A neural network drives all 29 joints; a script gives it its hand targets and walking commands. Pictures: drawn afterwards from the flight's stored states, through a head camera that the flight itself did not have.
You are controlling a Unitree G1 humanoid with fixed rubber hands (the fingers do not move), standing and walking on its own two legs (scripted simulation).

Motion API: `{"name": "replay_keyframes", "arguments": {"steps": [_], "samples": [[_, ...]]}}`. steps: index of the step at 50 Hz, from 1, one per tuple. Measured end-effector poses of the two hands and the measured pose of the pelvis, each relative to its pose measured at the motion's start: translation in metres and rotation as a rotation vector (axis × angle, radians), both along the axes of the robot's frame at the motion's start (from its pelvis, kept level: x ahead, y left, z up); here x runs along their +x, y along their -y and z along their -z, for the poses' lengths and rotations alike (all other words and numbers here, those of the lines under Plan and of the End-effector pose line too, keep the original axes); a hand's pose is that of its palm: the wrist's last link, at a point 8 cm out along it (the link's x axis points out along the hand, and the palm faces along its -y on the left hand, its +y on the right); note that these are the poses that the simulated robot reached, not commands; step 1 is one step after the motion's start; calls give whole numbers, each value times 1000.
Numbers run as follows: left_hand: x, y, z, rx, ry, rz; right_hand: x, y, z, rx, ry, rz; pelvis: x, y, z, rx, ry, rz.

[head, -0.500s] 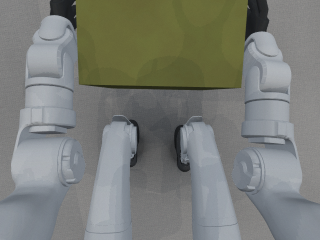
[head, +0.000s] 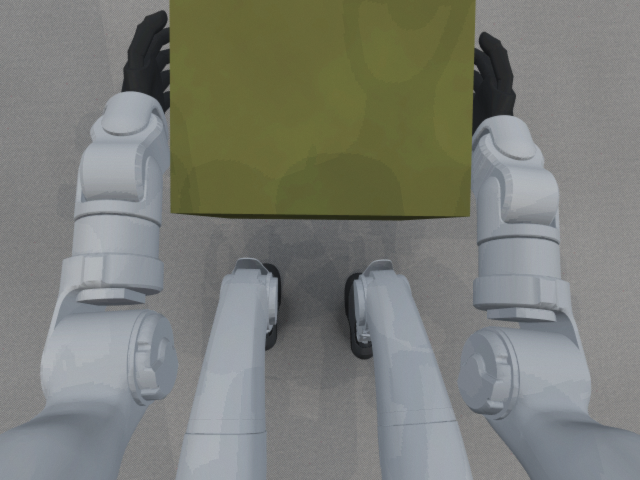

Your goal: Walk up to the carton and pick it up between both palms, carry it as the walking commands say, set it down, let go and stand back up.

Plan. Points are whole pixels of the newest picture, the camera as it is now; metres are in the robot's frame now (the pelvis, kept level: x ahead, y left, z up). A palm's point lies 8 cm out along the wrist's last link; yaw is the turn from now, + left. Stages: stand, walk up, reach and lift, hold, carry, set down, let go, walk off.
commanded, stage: reach and lift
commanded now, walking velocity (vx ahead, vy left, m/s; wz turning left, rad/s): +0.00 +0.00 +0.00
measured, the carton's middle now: (319, 127) +0.48 +0.00 -0.14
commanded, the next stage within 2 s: none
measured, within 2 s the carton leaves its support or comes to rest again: neither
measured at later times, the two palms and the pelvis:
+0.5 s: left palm (112, 86) +0.48 +0.17 +0.00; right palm (536, 118) +0.45 -0.18 +0.00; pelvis +0.01 +0.01 +0.06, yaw +0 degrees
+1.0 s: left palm out of the picture +0.46 +0.17 +0.12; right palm out of the picture +0.44 -0.18 +0.13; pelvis +0.10 +0.00 +0.13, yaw -1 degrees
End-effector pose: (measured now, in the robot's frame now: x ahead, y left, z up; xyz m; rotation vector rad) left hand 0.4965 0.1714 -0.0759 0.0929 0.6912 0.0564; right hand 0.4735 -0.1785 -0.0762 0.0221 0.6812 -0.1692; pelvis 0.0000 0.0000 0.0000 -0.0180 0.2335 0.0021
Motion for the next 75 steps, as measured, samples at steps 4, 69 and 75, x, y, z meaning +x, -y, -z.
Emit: {"name": "replay_keyframes", "arguments": {"steps": [4, 69, 75], "samples": [[-5, -1, -12, -2, 0, -2, -4, -1, -12, -4, 0, -5, 1, 0, -10, -1, 16, -2], [-58, 7, -228, -24, -38, 15, -61, 10, -231, 18, -34, 2, 140, 1, -162, 19, 145, 1], [-61, 8, -246, -31, -3, 20, -64, 10, -254, 1, 0, 3, 139, 2, -164, 19, 197, 0]]}}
